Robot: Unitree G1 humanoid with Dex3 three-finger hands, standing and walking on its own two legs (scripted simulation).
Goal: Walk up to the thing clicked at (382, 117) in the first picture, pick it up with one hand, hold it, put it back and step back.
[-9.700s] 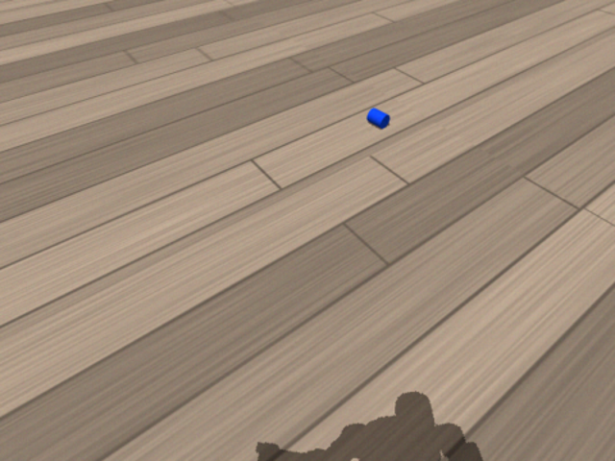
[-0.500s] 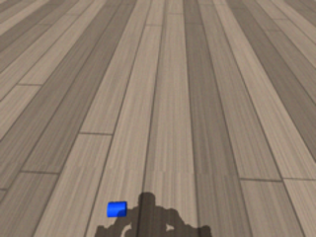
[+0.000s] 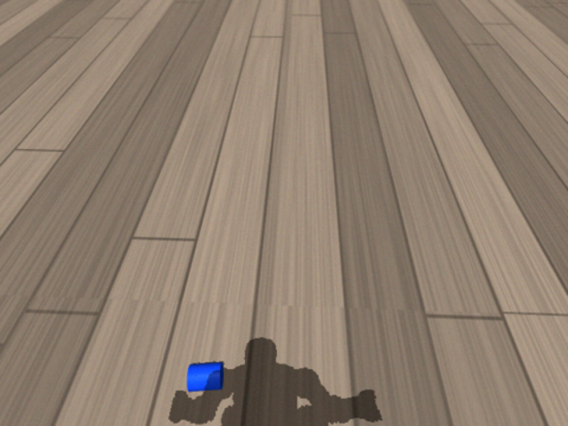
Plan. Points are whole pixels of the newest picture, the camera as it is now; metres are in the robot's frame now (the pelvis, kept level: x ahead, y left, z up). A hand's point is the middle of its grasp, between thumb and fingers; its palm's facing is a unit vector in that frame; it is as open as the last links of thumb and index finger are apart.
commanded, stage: walk up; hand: left
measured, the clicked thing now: (205, 376) +0.41 +0.28 -0.73
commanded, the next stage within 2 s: stand in 0.58 s
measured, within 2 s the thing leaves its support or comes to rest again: neither
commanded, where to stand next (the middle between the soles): +0.04 +0.02 m, yaw +3 degrees
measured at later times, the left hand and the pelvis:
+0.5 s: hand out of the picture +0.08 +0.26 -0.15, palm faces -0.02 -0.93 -0.36, open 7.4 cm; pelvis -0.01 +0.00 +0.00, yaw -1 degrees
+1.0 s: hand out of the picture +0.06 +0.25 -0.14, palm faces -0.05 -0.94 -0.34, open 7.4 cm; pelvis -0.03 +0.00 +0.01, yaw +0 degrees
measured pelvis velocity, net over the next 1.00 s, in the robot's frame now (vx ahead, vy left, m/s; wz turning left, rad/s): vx -0.03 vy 0.00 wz -0.01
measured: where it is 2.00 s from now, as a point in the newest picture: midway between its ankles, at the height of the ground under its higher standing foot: outside the picture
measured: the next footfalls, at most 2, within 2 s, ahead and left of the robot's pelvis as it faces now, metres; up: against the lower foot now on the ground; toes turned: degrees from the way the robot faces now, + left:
none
